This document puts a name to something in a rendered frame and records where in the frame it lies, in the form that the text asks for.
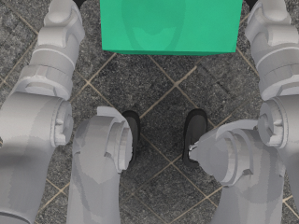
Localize robot right forearm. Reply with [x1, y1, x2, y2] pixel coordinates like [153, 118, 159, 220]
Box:
[244, 0, 299, 101]

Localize left robot thigh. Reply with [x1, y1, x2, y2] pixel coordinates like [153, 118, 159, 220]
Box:
[66, 115, 133, 224]

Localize right robot upper arm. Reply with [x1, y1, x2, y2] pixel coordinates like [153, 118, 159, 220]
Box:
[257, 94, 299, 213]

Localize left robot hand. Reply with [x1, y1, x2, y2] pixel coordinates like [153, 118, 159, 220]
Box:
[73, 0, 87, 11]

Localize robot left forearm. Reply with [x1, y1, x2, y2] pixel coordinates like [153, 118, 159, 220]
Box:
[0, 0, 85, 139]

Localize right robot shin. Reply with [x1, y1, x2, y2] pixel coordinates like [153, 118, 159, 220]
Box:
[189, 119, 286, 177]

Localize right robot hand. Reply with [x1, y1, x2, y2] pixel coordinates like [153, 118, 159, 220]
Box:
[244, 0, 258, 12]

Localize left robot upper arm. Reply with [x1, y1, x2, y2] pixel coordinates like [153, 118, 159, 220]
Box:
[0, 91, 74, 224]

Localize carton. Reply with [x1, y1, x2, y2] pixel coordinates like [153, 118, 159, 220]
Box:
[99, 0, 243, 56]

